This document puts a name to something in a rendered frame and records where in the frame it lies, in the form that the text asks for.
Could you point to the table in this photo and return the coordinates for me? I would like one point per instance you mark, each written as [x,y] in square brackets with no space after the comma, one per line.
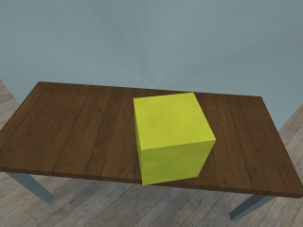
[84,131]

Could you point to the carton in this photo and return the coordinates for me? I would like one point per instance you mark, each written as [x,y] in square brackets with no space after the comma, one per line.
[173,137]

